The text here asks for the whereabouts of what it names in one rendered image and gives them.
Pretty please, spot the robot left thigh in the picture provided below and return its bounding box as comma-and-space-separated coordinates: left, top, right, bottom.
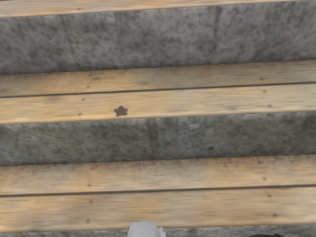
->
127, 219, 166, 237

